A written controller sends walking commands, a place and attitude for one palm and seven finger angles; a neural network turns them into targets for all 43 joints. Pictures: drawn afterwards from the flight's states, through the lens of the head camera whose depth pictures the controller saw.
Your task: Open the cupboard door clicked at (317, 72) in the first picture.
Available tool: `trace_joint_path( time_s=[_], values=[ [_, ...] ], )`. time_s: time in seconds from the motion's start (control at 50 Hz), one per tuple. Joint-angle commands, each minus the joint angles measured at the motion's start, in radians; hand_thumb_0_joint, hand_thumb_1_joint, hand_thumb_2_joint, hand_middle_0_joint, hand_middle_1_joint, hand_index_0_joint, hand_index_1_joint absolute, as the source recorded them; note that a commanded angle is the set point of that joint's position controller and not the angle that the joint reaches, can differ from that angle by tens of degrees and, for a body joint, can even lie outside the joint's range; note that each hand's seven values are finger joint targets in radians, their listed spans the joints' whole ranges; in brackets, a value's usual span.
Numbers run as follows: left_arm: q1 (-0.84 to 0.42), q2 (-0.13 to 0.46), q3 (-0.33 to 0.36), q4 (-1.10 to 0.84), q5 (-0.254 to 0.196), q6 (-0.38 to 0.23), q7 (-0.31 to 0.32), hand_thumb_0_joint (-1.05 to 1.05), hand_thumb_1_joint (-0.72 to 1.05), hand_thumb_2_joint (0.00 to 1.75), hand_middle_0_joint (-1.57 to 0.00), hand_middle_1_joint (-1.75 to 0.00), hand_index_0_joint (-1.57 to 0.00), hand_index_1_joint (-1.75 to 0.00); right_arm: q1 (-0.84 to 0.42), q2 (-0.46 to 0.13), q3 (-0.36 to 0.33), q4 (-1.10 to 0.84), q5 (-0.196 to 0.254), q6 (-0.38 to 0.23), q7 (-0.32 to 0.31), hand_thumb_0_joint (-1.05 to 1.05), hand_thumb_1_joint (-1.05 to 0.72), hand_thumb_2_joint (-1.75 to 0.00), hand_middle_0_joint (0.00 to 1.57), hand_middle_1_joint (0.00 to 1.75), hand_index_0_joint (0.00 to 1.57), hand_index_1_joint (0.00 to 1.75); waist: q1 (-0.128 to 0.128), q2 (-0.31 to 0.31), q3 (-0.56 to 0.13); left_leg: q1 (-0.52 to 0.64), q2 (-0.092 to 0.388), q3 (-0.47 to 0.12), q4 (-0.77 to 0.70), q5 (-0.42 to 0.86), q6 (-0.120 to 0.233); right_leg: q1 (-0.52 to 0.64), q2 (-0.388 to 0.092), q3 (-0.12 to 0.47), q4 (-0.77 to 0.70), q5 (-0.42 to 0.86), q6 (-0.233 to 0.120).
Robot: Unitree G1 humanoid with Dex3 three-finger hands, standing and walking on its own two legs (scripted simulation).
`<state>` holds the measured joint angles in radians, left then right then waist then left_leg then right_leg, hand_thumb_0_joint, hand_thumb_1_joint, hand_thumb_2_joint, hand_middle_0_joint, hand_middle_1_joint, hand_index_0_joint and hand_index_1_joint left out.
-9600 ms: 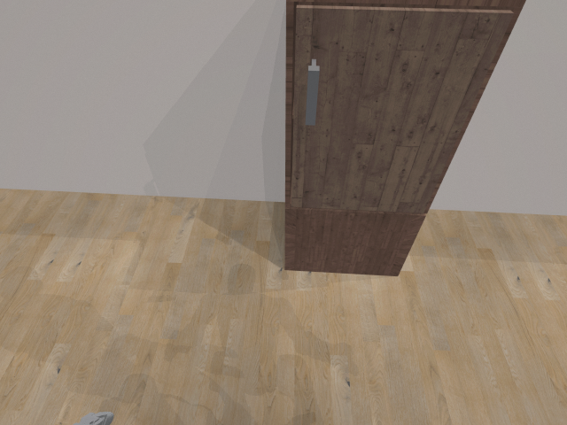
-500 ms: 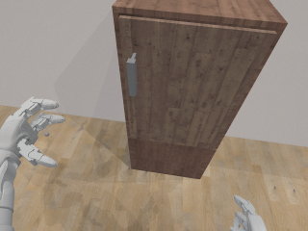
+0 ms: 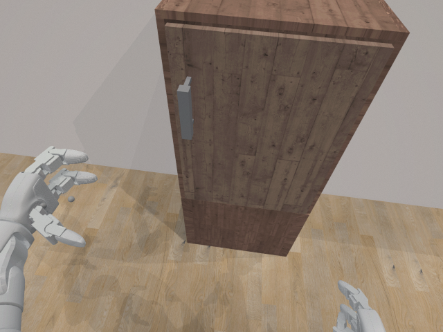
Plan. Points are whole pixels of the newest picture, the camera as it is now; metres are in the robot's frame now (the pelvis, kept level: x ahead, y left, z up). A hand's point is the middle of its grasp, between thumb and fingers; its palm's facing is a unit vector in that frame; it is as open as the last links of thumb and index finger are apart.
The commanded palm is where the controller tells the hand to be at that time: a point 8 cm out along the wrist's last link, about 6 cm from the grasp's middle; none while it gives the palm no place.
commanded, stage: move the hooked fingers beside the handle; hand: left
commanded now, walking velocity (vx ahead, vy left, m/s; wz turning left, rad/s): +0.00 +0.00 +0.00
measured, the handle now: (187, 108) +0.57 +0.13 +0.09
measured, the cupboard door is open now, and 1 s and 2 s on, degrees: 0 0 0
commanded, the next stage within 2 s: none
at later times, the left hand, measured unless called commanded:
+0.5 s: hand (93, 171) +0.35 +0.26 +0.11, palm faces -0.04 -1.00 +0.00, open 14.0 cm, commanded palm +0.33 +0.31 +0.11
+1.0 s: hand (126, 142) +0.43 +0.23 +0.10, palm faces -0.05 -1.00 +0.01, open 14.0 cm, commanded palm +0.41 +0.27 +0.10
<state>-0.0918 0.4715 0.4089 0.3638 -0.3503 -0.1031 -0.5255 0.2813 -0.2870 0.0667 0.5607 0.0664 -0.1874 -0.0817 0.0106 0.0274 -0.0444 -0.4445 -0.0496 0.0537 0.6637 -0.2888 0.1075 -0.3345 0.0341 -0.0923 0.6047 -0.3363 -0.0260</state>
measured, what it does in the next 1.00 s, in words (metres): stands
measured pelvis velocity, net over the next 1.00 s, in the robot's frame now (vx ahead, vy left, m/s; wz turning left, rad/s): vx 0.01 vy -0.01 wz -0.03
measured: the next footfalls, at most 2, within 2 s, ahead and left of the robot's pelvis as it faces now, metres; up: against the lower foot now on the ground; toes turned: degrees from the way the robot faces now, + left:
none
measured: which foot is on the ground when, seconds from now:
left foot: down 0.00-1.00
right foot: down 0.00-1.00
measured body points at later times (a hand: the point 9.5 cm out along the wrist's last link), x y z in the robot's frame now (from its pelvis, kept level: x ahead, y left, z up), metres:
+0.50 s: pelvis +0.00 -0.01 +0.00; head +0.03 +0.00 +0.44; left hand +0.34 +0.31 +0.11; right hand +0.14 -0.27 -0.08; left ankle +0.03 +0.04 -0.72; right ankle -0.01 -0.11 -0.72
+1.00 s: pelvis +0.01 -0.01 -0.01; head +0.06 +0.01 +0.44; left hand +0.43 +0.28 +0.10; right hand +0.08 -0.28 -0.11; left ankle +0.03 +0.04 -0.72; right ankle -0.01 -0.11 -0.72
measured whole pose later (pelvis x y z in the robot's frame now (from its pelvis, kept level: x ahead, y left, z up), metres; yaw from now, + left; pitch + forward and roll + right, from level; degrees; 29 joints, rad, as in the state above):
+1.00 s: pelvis +0.01 -0.01 -0.01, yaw -2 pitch +9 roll -2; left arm -0.59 0.51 0.36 0.89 -0.24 -0.21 -0.43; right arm 0.36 -0.29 0.05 0.61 0.06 -0.04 -0.06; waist -0.07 0.02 -0.07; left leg -0.57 -0.03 0.07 0.72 -0.32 0.10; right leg -0.47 0.05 -0.07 0.67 -0.36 -0.03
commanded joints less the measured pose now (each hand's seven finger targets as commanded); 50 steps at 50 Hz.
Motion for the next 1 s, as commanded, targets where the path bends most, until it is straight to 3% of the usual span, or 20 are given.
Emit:
trace_joint_path(
  time_s=[0.0, 0.06, 0.1, 0.22, 0.28, 0.3, 0.32, 0.4, 0.44, 0.5, 0.52, 0.6, 0.66, 0.7, 0.78, 0.82, 0.86, 0.88, 0.96, 0.98],
  values=[
    [-0.259, 0.275, 0.103, -0.216, -0.033, -0.071, 0.000, 0.00, -0.50, 0.30, -0.30, -1.20, -0.30, -1.20, -0.068, -0.155, -0.074, -0.153, 0.000, -0.057, -0.014, 0.00, -0.90, -0.90, 0.20, 0.30, 0.20, 0.30, -0.001, 0.076, -0.216, 0.289, 0.078, -0.189, -0.121, 0.191, -0.100, -0.101, 0.009, 0.039, -0.067, 0.156, -0.022],
    [-0.339, 0.254, 0.069, -0.172, -0.028, -0.064, -0.003, 0.00, -0.50, 0.30, -0.30, -1.20, -0.30, -1.20, -0.065, -0.155, -0.072, -0.139, 0.002, -0.048, -0.021, 0.00, -0.90, -0.90, 0.20, 0.30, 0.20, 0.30, -0.025, 0.065, -0.185, 0.271, 0.078, -0.189, -0.121, 0.129, -0.095, -0.136, 0.006, 0.038, -0.067, 0.127, -0.016],
    [-0.371, 0.284, 0.088, -0.139, -0.027, -0.069, -0.004, 0.00, -0.50, 0.30, -0.30, -1.20, -0.30, -1.20, -0.058, -0.158, -0.073, -0.133, 0.003, -0.043, -0.025, 0.00, -0.90, -0.90, 0.20, 0.30, 0.20, 0.30, -0.025, 0.052, -0.197, 0.251, 0.068, -0.165, -0.104, 0.152, -0.085, -0.112, 0.005, 0.049, -0.074, 0.146, -0.019],
    [-0.447, 0.270, 0.050, -0.075, -0.018, -0.083, -0.016, 0.00, -0.50, 0.30, -0.30, -1.20, -0.30, -1.20, -0.049, -0.158, -0.072, -0.125, 0.004, -0.028, -0.024, 0.00, -0.90, -0.90, 0.20, 0.30, 0.20, 0.30, -0.032, 0.068, -0.238, 0.253, 0.062, -0.154, -0.078, 0.185, -0.080, -0.116, 0.001, 0.056, -0.061, 0.171, -0.019],
    [-0.485, 0.305, 0.072, -0.021, -0.016, -0.089, -0.010, 0.00, -0.50, 0.30, -0.30, -1.20, -0.30, -1.20, -0.043, -0.162, -0.070, -0.119, 0.002, -0.015, -0.023, 0.00, -0.90, -0.90, 0.20, 0.30, 0.20, 0.30, -0.023, 0.040, -0.233, 0.211, 0.057, -0.144, -0.070, 0.179, -0.075, -0.088, -0.002, 0.065, -0.059, 0.177, -0.023],
    [-0.485, 0.332, 0.097, -0.017, -0.012, -0.091, -0.009, 0.00, -0.50, 0.30, -0.30, -1.20, -0.30, -1.20, -0.040, -0.161, -0.073, -0.124, 0.003, -0.013, -0.020, 0.00, -0.90, -0.90, 0.20, 0.30, 0.20, 0.30, -0.019, 0.061, -0.258, 0.214, 0.056, -0.136, -0.064, 0.193, -0.073, -0.084, -0.003, 0.069, -0.055, 0.195, -0.020],
    [-0.485, 0.315, 0.081, 0.006, -0.012, -0.090, -0.011, 0.00, -0.50, 0.30, -0.30, -1.20, -0.30, -1.20, -0.036, -0.160, -0.071, -0.124, 0.004, -0.008, -0.018, 0.00, -0.90, -0.90, 0.20, 0.30, 0.20, 0.30, -0.022, 0.050, -0.258, 0.206, 0.055, -0.133, -0.061, 0.191, -0.071, -0.083, -0.003, 0.070, -0.052, 0.199, -0.018],
    [-0.536, 0.343, 0.094, 0.042, -0.005, -0.107, -0.009, 0.00, -0.50, 0.30, -0.30, -1.20, -0.30, -1.20, -0.019, -0.164, -0.074, -0.121, 0.005, 0.006, -0.014, 0.00, -0.90, -0.90, 0.20, 0.30, 0.20, 0.30, -0.024, 0.061, -0.271, 0.197, 0.056, -0.128, -0.051, 0.210, -0.070, -0.087, 0.000, 0.072, -0.041, 0.215, -0.018],
    [-0.590, 0.302, 0.047, 0.053, 0.000, -0.111, -0.008, 0.00, -0.50, 0.30, -0.30, -1.20, -0.30, -1.20, -0.013, -0.162, -0.075, -0.117, 0.007, 0.011, -0.013, 0.00, -0.90, -0.90, 0.20, 0.30, 0.20, 0.30, -0.040, 0.081, -0.269, 0.211, 0.059, -0.135, -0.051, 0.192, -0.071, -0.123, 0.001, 0.067, -0.039, 0.192, -0.017],
    [-0.637, 0.362, 0.082, 0.111, 0.013, -0.118, 0.002, 0.00, -0.50, 0.30, -0.30, -1.20, -0.30, -1.20, 0.005, -0.172, -0.078, -0.107, 0.007, 0.026, -0.014, 0.00, -0.90, -0.90, 0.20, 0.30, 0.20, 0.30, -0.041, 0.048, -0.267, 0.174, 0.058, -0.133, -0.046, 0.173, -0.067, -0.118, 0.002, 0.074, -0.037, 0.179, -0.016],
    [-0.668, 0.304, 0.029, 0.105, 0.015, -0.122, 0.002, 0.00, -0.50, 0.30, -0.30, -1.20, -0.30, -1.20, 0.006, -0.167, -0.077, -0.109, 0.008, 0.027, -0.013, 0.00, -0.90, -0.90, 0.20, 0.30, 0.20, 0.30, -0.052, 0.071, -0.285, 0.201, 0.058, -0.132, -0.043, 0.178, -0.066, -0.136, 0.001, 0.074, -0.034, 0.180, -0.014],
    [-0.729, 0.341, 0.051, 0.141, 0.027, -0.143, 0.021, 0.00, -0.50, 0.30, -0.30, -1.20, -0.30, -1.20, 0.029, -0.175, -0.081, -0.096, 0.006, 0.039, -0.010, 0.00, -0.90, -0.90, 0.20, 0.30, 0.20, 0.30, -0.051, 0.068, -0.309, 0.218, 0.064, -0.146, -0.042, 0.186, -0.070, -0.149, 0.004, 0.071, -0.028, 0.167, -0.017],
    [-0.774, 0.281, -0.010, 0.189, 0.042, -0.145, 0.033, 0.00, -0.50, 0.30, -0.30, -1.20, -0.30, -1.20, 0.043, -0.174, -0.082, -0.085, 0.007, 0.050, -0.008, 0.00, -0.90, -0.90, 0.20, 0.30, 0.20, 0.30, -0.070, 0.076, -0.283, 0.233, 0.071, -0.161, -0.050, 0.163, -0.074, -0.205, 0.005, 0.060, -0.025, 0.133, -0.015],
    [-0.796, 0.309, 0.015, 0.193, 0.049, -0.156, 0.049, 0.00, -0.50, 0.30, -0.30, -1.20, -0.30, -1.20, 0.059, -0.180, -0.087, -0.079, 0.003, 0.055, -0.006, 0.00, -0.90, -0.90, 0.20, 0.30, 0.20, 0.30, -0.060, 0.062, -0.332, 0.260, 0.074, -0.166, -0.043, 0.212, -0.077, -0.191, 0.006, 0.060, -0.018, 0.160, -0.018],
    [-0.756, 0.308, 0.025, 0.219, 0.055, -0.161, 0.070, 0.00, -0.50, 0.30, -0.30, -1.20, -0.30, -1.20, 0.077, -0.177, -0.087, -0.078, -0.002, 0.073, 0.005, 0.00, -0.90, -0.90, 0.20, 0.30, 0.20, 0.30, -0.045, 0.061, -0.342, 0.265, 0.075, -0.161, -0.033, 0.312, -0.085, -0.168, 0.007, 0.059, -0.010, 0.219, -0.020],
    [-0.807, 0.292, 0.005, 0.247, 0.065, -0.156, 0.078, 0.00, -0.50, 0.30, -0.30, -1.20, -0.30, -1.20, 0.084, -0.175, -0.087, -0.072, 0.000, 0.084, 0.009, 0.00, -0.90, -0.90, 0.20, 0.30, 0.20, 0.30, -0.065, 0.050, -0.313, 0.248, 0.078, -0.157, -0.033, 0.295, -0.081, -0.192, 0.008, 0.059, -0.011, 0.217, -0.013],
    [-0.824, 0.321, 0.029, 0.287, 0.073, -0.158, 0.089, 0.00, -0.50, 0.30, -0.30, -1.20, -0.30, -1.20, 0.094, -0.179, -0.090, -0.070, -0.002, 0.096, 0.010, 0.00, -0.90, -0.90, 0.20, 0.30, 0.20, 0.30, -0.064, 0.045, -0.303, 0.224, 0.077, -0.149, -0.032, 0.274, -0.077, -0.192, 0.007, 0.062, -0.010, 0.210, -0.012],
    [-0.859, 0.327, 0.029, 0.280, 0.073, -0.169, 0.093, 0.00, -0.50, 0.30, -0.30, -1.20, -0.30, -1.20, 0.099, -0.181, -0.090, -0.069, -0.003, 0.101, 0.009, 0.00, -0.90, -0.90, 0.20, 0.30, 0.20, 0.30, -0.066, 0.025, -0.321, 0.222, 0.075, -0.148, -0.024, 0.288, -0.076, -0.173, 0.008, 0.062, -0.004, 0.224, -0.015],
    [-0.958, 0.317, 0.002, 0.331, 0.093, -0.200, 0.099, 0.00, -0.50, 0.30, -0.30, -1.20, -0.30, -1.20, 0.116, -0.180, -0.089, -0.051, -0.006, 0.113, 0.011, 0.00, -0.90, -0.90, 0.20, 0.30, 0.20, 0.30, -0.092, 0.071, -0.333, 0.242, 0.079, -0.152, -0.015, 0.273, -0.078, -0.224, 0.010, 0.066, 0.000, 0.202, -0.011],
    [-0.979, 0.319, 0.007, 0.343, 0.091, -0.211, 0.100, 0.00, -0.50, 0.30, -0.30, -1.20, -0.30, -1.20, 0.127, -0.181, -0.093, -0.043, -0.007, 0.116, 0.010, 0.00, -0.90, -0.90, 0.20, 0.30, 0.20, 0.30, -0.093, 0.047, -0.349, 0.247, 0.080, -0.154, -0.006, 0.296, -0.077, -0.215, 0.012, 0.066, 0.005, 0.215, -0.014]
  ],
)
